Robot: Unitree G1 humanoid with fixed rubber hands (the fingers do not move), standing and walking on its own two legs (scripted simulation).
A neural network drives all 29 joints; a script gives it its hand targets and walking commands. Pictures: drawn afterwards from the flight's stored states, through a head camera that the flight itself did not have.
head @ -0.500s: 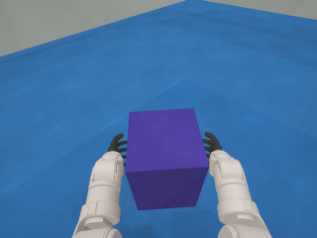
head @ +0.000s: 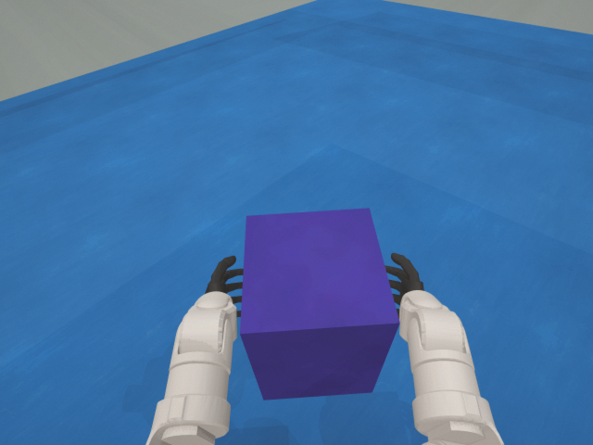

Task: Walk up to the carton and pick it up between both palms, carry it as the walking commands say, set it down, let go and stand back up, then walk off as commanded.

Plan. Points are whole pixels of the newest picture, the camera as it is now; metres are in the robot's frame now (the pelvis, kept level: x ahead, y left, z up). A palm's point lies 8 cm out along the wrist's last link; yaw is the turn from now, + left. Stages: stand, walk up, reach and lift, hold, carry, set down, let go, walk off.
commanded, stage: reach and lift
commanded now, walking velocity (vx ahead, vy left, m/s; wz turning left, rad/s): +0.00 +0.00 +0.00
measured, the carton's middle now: (313, 309) +0.32 -0.01 -0.02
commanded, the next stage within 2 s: hold in 0.50 s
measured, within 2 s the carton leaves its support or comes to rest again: neither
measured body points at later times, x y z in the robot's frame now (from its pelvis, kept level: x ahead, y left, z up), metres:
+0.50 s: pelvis +0.00 +0.00 +0.00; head -0.05 +0.00 +0.45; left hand +0.30 +0.13 +0.03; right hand +0.30 -0.15 +0.03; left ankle +0.04 +0.13 -0.74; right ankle +0.02 -0.13 -0.74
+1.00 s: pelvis +0.00 +0.00 +0.00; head -0.05 +0.00 +0.45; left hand +0.30 +0.13 +0.03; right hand +0.29 -0.15 +0.03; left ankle +0.04 +0.13 -0.74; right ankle +0.02 -0.13 -0.74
